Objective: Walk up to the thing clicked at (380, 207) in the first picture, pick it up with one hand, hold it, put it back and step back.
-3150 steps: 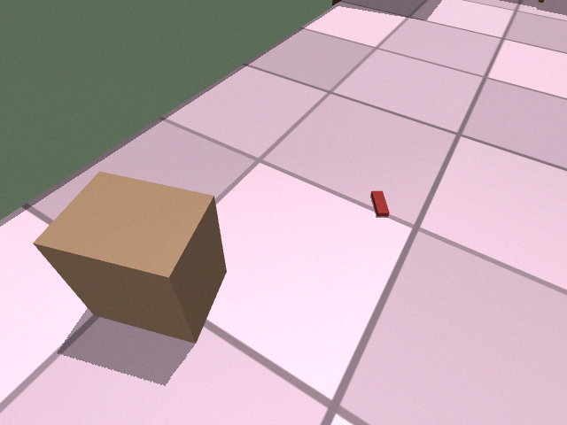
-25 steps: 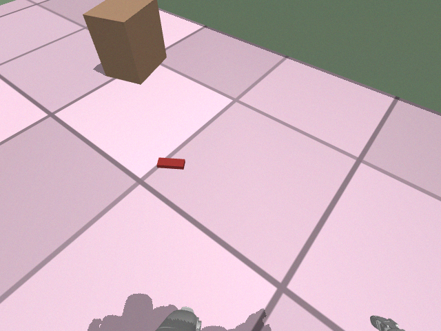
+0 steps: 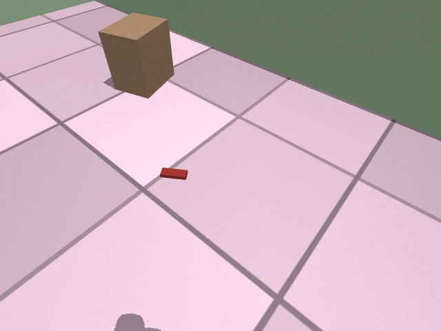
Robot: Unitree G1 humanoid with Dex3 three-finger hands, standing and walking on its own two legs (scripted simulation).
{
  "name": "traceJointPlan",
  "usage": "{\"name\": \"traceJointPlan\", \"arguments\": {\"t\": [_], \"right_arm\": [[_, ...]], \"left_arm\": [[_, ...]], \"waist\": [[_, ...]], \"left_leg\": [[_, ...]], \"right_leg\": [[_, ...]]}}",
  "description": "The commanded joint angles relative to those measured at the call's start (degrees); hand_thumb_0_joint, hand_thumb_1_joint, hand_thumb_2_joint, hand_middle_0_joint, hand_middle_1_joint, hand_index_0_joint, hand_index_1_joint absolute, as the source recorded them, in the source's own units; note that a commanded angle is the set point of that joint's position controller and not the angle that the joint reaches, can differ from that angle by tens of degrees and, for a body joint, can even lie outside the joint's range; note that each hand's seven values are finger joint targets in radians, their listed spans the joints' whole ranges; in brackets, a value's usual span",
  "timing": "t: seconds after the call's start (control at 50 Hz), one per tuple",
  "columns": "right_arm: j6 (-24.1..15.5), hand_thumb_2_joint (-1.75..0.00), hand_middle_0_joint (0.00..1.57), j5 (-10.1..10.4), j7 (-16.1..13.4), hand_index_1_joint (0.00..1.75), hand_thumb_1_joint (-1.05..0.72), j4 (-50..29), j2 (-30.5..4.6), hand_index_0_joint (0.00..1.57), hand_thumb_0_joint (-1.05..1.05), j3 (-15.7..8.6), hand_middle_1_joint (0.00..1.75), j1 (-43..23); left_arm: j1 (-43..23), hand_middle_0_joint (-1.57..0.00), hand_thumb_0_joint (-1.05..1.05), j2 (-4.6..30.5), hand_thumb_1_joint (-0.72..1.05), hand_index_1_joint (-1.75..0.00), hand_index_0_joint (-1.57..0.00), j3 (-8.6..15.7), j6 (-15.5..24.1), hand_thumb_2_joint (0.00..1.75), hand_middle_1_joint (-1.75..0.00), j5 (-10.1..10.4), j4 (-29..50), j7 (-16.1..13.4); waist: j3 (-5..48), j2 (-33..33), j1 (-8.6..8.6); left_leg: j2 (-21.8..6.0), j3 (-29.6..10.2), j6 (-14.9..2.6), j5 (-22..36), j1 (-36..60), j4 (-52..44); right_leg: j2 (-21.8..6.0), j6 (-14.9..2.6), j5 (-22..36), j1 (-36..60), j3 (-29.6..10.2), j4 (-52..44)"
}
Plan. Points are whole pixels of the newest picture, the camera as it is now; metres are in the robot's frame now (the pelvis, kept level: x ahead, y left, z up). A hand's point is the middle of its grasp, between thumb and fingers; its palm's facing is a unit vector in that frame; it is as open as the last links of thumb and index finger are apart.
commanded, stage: step back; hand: left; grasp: from above
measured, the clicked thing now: (174, 173) +1.09 +0.29 -0.75
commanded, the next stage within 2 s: stand in 0.56 s
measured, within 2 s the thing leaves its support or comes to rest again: neither
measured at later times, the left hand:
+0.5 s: hand out of the picture +0.13 +0.28 -0.15, palm faces +0.03 -0.94 -0.34, open 7.4 cm
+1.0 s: hand out of the picture +0.13 +0.28 -0.14, palm faces -0.03 -0.94 -0.33, open 7.4 cm
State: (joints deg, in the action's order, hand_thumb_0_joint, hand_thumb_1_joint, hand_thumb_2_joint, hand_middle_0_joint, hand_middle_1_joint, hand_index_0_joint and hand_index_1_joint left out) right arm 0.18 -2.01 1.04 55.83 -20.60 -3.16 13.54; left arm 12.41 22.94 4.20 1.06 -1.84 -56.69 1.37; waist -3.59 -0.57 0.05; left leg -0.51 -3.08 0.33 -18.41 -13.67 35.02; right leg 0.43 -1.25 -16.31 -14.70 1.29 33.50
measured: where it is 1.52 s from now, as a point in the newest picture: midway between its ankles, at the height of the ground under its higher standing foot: outside the picture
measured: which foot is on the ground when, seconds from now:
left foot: down 0.00-0.00, up 0.02-0.22, down 0.24-1.00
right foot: down 0.00-1.00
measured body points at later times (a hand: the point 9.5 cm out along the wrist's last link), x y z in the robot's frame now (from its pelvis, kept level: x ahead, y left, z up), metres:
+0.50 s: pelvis +0.05 +0.02 +0.01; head +0.07 +0.03 +0.46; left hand +0.12 +0.33 -0.12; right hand +0.17 -0.27 -0.11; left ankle +0.08 +0.14 -0.73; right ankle +0.03 -0.11 -0.73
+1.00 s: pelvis +0.05 +0.02 +0.02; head +0.06 +0.03 +0.47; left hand +0.13 +0.33 -0.11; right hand +0.13 -0.28 -0.11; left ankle +0.08 +0.14 -0.73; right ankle +0.03 -0.11 -0.73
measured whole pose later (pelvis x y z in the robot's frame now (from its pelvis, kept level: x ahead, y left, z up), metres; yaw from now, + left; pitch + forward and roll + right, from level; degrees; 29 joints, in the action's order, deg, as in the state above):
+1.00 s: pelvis +0.05 +0.02 +0.02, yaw +0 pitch -2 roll +0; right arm -0.4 -0.5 0.8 66.6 -19.4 -1.0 4.2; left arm 5.7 20.4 0.2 1.2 -0.7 -65.2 0.6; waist -3.1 0.7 -0.1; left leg -0.4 1.3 0.0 -7.2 -8.7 18.2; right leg -1.7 1.5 -11.6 -4.2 0.4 18.1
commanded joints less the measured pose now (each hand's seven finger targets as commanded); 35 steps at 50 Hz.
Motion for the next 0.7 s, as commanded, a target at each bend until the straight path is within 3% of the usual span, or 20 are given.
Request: {"name": "traceJointPlan", "arguments": {"t": [0.0,0.02,0.06,0.08,0.16,0.2,0.22,0.24,0.26,0.28,0.36,0.4,0.48,0.52,0.54,0.6,0.68], "right_arm": [[-0.9,-0.90,0.20,0.2,-1.7,0.30,-0.90,-5.4,-11.2,0.20,0.00,-2.3,0.30,-5.6],[-1.2,-0.90,0.20,0.5,-1.6,0.30,-0.90,-4.3,-13.0,0.20,0.00,-2.8,0.30,-2.8],[-1.5,-0.90,0.20,0.6,-1.4,0.30,-0.90,-2.6,-11.7,0.20,0.00,-2.5,0.30,-1.0],[-1.6,-0.90,0.20,0.5,-1.2,0.30,-0.90,-2.0,-11.7,0.20,0.00,-2.5,0.30,-1.0],[-1.9,-0.90,0.20,0.3,-0.8,0.30,-0.90,-1.1,-9.6,0.20,0.00,-1.8,0.30,-1.8],[-2.0,-0.90,0.20,0.3,-1.3,0.30,-0.90,0.0,-9.3,0.20,0.00,-2.0,0.30,-1.7],[-2.1,-0.90,0.20,0.2,-1.6,0.30,-0.90,0.3,-10.1,0.20,0.00,-2.1,0.30,-1.6],[-2.4,-0.90,0.20,0.1,-1.9,0.30,-0.90,-0.1,-11.9,0.20,0.00,-2.1,0.30,-2.8],[-2.3,-0.90,0.20,0.4,-1.8,0.30,-0.90,-1.0,-14.0,0.20,0.00,-2.0,0.30,-6.2],[-2.2,-0.90,0.20,0.7,-1.6,0.30,-0.90,-0.9,-14.7,0.20,0.00,-1.9,0.30,-7.8],[-2.0,-0.90,0.20,0.9,-1.7,0.30,-0.90,0.8,-12.0,0.20,0.00,-0.6,0.30,-11.1],[-2.0,-0.90,0.20,1.0,-1.7,0.30,-0.90,1.8,-11.8,0.20,0.00,-0.5,0.30,-11.6],[-2.1,-0.90,0.20,1.3,-1.6,0.30,-0.90,3.1,-11.0,0.20,0.00,-0.3,0.30,-12.7],[-1.9,-0.90,0.20,1.2,-1.7,0.30,-0.90,3.5,-10.7,0.20,0.00,-0.3,0.30,-13.7],[-2.1,-0.90,0.20,2.0,-1.4,0.30,-0.90,3.9,-11.0,0.20,0.00,0.1,0.30,-11.7],[-2.3,-0.90,0.20,1.7,-1.3,0.30,-0.90,4.4,-11.1,0.20,0.00,0.0,0.30,-13.9],[-2.4,-0.90,0.20,1.6,-1.1,0.30,-0.90,4.9,-10.7,0.20,0.00,0.1,0.30,-14.1]], "left_arm": [[0.5,-0.20,0.00,18.5,0.90,-0.30,-0.20,4.5,2.3,0.90,-0.30,-0.8,3.5,-1.9],[-1.8,-0.20,0.00,16.9,0.90,-0.30,-0.20,4.3,2.5,0.90,-0.30,-0.3,4.7,-1.9],[-4.0,-0.20,0.00,14.2,0.90,-0.30,-0.20,3.4,3.0,0.90,-0.30,0.0,4.7,-2.1],[-4.2,-0.20,0.00,13.9,0.90,-0.30,-0.20,3.2,3.1,0.90,-0.30,0.0,4.4,-2.1],[-5.9,-0.20,0.00,12.9,0.90,-0.30,-0.20,2.1,2.5,0.90,-0.30,0.6,4.4,-1.8],[-6.6,-0.20,0.00,12.4,0.90,-0.30,-0.20,1.2,1.7,0.90,-0.30,1.1,4.6,-1.9],[-5.9,-0.20,0.00,10.9,0.90,-0.30,-0.20,0.5,1.5,0.90,-0.30,1.3,4.6,-1.9],[-5.0,-0.20,0.00,9.4,0.90,-0.30,-0.20,0.0,1.2,0.90,-0.30,1.8,4.7,-2.0],[-4.6,-0.20,0.00,9.5,0.90,-0.30,-0.20,0.2,0.7,0.90,-0.30,2.5,4.0,-2.1],[-4.5,-0.20,0.00,9.4,0.90,-0.30,-0.20,0.2,0.5,0.90,-0.30,2.3,3.1,-2.3],[-4.9,-0.20,0.00,10.8,0.90,-0.30,-0.20,-0.1,1.1,0.90,-0.30,1.7,0.7,-2.2],[-5.8,-0.20,0.00,10.7,0.90,-0.30,-0.20,-0.1,1.2,0.90,-0.30,1.8,0.0,-2.1],[-6.5,-0.20,0.00,10.5,0.90,-0.30,-0.20,-0.2,1.5,0.90,-0.30,1.6,-1.5,-2.3],[-7.5,-0.20,0.00,10.5,0.90,-0.30,-0.20,-0.2,1.4,0.90,-0.30,1.5,-1.7,-2.3],[-8.1,-0.20,0.00,8.5,0.90,-0.30,-0.20,-1.5,1.4,0.90,-0.30,1.7,-2.9,-2.0],[-8.8,-0.20,0.00,8.5,0.90,-0.30,-0.20,-1.8,1.3,0.90,-0.30,1.6,-3.6,-1.9],[-9.4,-0.20,0.00,9.2,0.90,-0.30,-0.20,-1.8,1.6,0.90,-0.30,1.5,-4.4,-1.8]], "waist": [[-2.8,8.0,4.04],[-4.0,4.1,2.31],[-3.4,4.3,1.22],[-2.0,6.1,1.31],[0.9,9.1,1.11],[2.5,7.4,-0.28],[4.0,5.0,-0.51],[6.3,0.4,0.30],[7.0,-2.5,1.51],[5.9,-4.3,1.88],[5.1,-4.7,1.55],[5.9,-4.3,1.07],[9.6,-1.2,0.85],[8.8,-0.3,0.61],[9.0,-0.5,-0.71],[6.8,-0.8,-0.11],[7.3,0.3,-0.05]], "left_leg": [[1.5,-4.0,-0.50,-14.3,-18.9,17.1],[0.2,-5.3,-0.65,-11.4,-18.6,17.9],[-1.2,-5.6,-0.59,-6.7,-16.3,15.2],[-1.1,-5.0,-0.52,-5.9,-13.4,13.9],[-0.4,2.6,-0.26,-2.8,-4.5,0.7],[0.3,4.3,-0.51,7.3,4.0,-8.1],[-1.2,1.7,-1.49,14.2,6.3,-9.2],[-7.0,-4.7,-2.96,21.4,6.6,-9.4],[-10.9,-9.8,-6.61,17.9,1.0,-10.1],[-12.6,-11.1,-7.98,15.6,-2.5,-11.2],[-7.8,-5.3,-2.98,14.1,-1.2,-10.8],[-7.6,-4.5,-2.62,15.4,1.0,-11.7],[-7.6,-2.0,-2.96,24.8,5.8,-9.8],[-7.4,-1.1,-2.55,23.8,5.9,-10.5],[-7.2,-2.2,-2.31,23.4,7.9,-12.9],[-7.6,-2.4,-2.10,22.6,9.4,-14.7],[-7.4,-1.8,-1.75,22.6,10.0,-16.1]], "right_leg": [[-23.6,-11.62,-30.5,3.0,-34.5,-23.9],[-22.2,-12.52,-26.2,3.1,-32.0,-22.1],[-17.5,-9.45,-14.7,3.1,-22.8,-19.3],[-16.4,-8.92,-10.0,2.0,-19.7,-18.5],[-13.1,-6.76,12.2,1.9,-9.7,-11.5],[-11.8,-4.96,19.9,-1.3,-7.2,-5.8],[-10.2,-2.90,22.1,-1.2,-5.9,-3.3],[-7.1,-0.88,18.4,-0.9,-4.1,-1.6],[-3.1,0.48,4.4,2.1,-2.4,-0.2],[-2.8,0.18,-1.8,5.0,-2.7,-0.8],[-5.8,-1.05,7.7,6.3,-5.5,-7.6],[-6.3,-0.85,10.8,6.5,-5.5,-8.5],[-7.1,-0.19,18.5,9.2,-5.2,-10.2],[-7.4,-0.11,19.3,8.9,-5.4,-11.3],[-7.6,0.08,18.3,8.7,-5.6,-12.7],[-7.3,0.61,15.1,7.5,-5.1,-15.0],[-7.9,0.88,15.9,9.3,-5.2,-16.5]]}}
